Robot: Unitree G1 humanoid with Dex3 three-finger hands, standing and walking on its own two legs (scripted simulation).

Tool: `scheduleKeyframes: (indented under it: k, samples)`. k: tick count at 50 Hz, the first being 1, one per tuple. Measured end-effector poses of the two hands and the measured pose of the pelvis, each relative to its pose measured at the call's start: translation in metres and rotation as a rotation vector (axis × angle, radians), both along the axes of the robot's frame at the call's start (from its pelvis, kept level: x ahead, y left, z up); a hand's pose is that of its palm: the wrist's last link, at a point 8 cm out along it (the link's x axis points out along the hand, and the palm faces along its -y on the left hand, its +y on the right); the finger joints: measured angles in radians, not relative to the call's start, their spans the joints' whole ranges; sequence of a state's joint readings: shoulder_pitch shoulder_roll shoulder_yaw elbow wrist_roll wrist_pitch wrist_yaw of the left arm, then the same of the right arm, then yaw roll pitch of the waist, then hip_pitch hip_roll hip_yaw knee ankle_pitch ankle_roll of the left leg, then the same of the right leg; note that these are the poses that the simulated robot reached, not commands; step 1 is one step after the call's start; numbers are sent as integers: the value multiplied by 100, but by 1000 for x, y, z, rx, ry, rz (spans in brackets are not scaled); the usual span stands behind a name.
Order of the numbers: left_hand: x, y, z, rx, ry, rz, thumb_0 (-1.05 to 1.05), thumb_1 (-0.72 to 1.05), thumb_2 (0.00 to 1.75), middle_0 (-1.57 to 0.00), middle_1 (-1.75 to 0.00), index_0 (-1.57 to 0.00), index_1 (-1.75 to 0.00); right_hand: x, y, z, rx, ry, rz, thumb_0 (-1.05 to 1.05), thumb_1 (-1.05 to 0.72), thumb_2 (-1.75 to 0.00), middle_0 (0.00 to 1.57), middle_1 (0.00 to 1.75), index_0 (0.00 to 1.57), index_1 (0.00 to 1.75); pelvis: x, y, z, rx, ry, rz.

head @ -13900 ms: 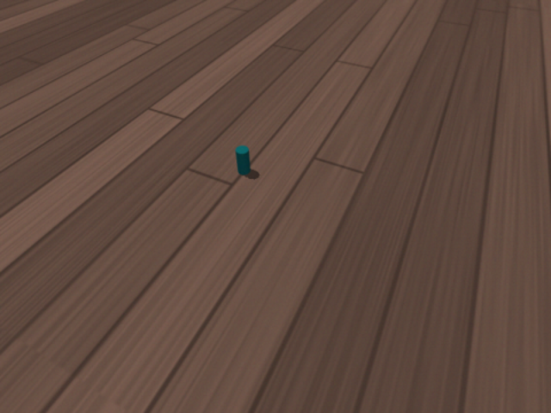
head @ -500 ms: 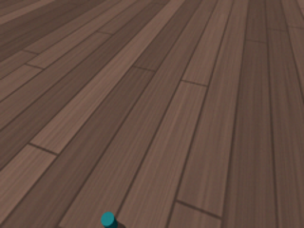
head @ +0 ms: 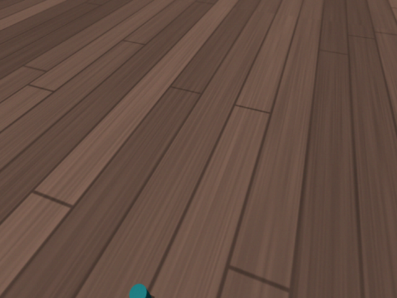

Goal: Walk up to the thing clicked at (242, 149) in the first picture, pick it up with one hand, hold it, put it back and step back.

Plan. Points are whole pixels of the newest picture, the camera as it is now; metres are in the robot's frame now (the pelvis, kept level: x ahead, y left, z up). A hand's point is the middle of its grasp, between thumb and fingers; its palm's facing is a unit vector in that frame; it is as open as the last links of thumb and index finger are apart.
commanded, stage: stand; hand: left
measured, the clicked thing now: (141, 297) +0.30 +0.24 -0.71
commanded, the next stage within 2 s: walk up in 0.26 s
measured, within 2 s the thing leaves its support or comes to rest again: neither
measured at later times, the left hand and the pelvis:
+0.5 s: hand out of the picture +0.04 +0.26 -0.17, palm faces -0.01 -0.91 -0.41, open 7.4 cm; pelvis -0.05 -0.02 -0.02, yaw +0 degrees
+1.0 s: hand out of the picture -0.08 +0.27 -0.17, palm faces +0.08 -0.91 -0.40, open 7.4 cm; pelvis -0.18 -0.01 -0.02, yaw +5 degrees
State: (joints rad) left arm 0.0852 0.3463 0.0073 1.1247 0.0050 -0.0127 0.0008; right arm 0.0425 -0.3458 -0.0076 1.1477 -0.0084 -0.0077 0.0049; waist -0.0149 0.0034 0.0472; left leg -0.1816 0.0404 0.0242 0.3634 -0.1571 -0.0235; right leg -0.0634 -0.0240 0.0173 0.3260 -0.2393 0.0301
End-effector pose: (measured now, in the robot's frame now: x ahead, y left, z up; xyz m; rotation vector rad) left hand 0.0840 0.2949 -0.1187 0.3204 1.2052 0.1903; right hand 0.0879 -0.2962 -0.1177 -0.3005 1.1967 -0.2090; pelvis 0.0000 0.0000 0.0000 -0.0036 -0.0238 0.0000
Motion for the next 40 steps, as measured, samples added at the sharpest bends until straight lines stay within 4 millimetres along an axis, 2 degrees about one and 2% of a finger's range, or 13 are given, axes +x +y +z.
scheduleKeyframes:
  k: [6, 13, 19, 23, 27, 32, 40]
  samples:
    - [4, 1, 1, 1, -10, -1, 0, 91, 90, -20, -30, -20, -30, 4, 0, 2, -2, -10, 3, 0, -90, -89, 20, 30, 20, 30, 1, 0, 0, 0, -3, -1]
    - [-3, 3, 0, 1, 6, 3, 0, 91, 90, -20, -30, -20, -30, -2, 1, 2, -3, 2, -2, 0, -90, -89, 20, 30, 20, 30, 0, 2, 1, 0, -6, -1]
    - [-15, 11, -5, 26, 26, 22, 0, 91, 90, -20, -30, -20, -30, -13, -6, -4, -12, 27, -5, 0, -90, -89, 20, 30, 20, 30, -22, -1, -6, 5, 5, 0]
    - [-33, 11, -7, 59, 37, 23, 0, 91, 90, -20, -30, -20, -30, -23, -20, -13, -24, 29, 8, 0, -90, -89, 20, 30, 20, 30, -42, -11, -14, 10, 6, 4]
    - [-66, 3, -9, 96, 49, 38, 0, 91, 90, -20, -30, -20, -30, -27, -40, -29, -28, 8, 20, 0, -90, -89, 20, 30, 20, 30, -59, -25, -27, 13, 6, 6]
    - [-109, -10, -1, 97, 110, 42, 0, 91, 90, -20, -30, -20, -30, -42, -42, -31, -22, 2, 31, 0, -90, -89, 20, 30, 20, 30, -81, -28, -20, 29, 7, 9]
    - [-125, -7, 2, 105, -19, 61, 1, 90, 90, -20, -30, -20, -30, -92, -32, -34, -43, 94, 118, 0, -90, -89, 20, 30, 20, 30, -117, -22, -21, 25, 20, 70]
